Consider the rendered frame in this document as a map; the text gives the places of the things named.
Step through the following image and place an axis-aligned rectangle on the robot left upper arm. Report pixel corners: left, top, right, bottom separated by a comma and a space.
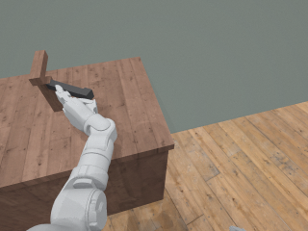
26, 188, 108, 231

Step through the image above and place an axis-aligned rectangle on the tap lever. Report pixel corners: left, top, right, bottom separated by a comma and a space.
45, 79, 94, 100

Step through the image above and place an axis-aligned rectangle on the left robot hand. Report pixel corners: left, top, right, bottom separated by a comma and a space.
55, 85, 98, 132

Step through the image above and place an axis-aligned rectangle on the counter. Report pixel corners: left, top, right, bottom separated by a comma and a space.
0, 50, 175, 231

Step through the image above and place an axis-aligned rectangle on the robot left forearm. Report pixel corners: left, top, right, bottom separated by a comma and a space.
50, 114, 117, 223

